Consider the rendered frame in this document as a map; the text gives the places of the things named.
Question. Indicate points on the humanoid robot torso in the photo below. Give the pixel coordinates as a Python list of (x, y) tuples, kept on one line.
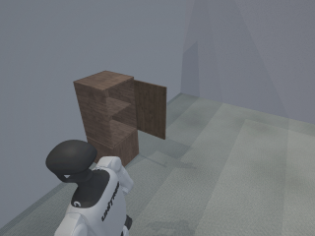
[(108, 216)]

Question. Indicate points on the robot right upper arm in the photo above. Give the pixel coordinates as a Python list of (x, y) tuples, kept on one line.
[(114, 163)]

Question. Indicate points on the cupboard door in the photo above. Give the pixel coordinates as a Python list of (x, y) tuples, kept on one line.
[(150, 108)]

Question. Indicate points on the robot left upper arm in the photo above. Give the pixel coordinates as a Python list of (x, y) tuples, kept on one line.
[(72, 225)]

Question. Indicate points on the humanoid robot head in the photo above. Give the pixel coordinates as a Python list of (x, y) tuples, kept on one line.
[(74, 158)]

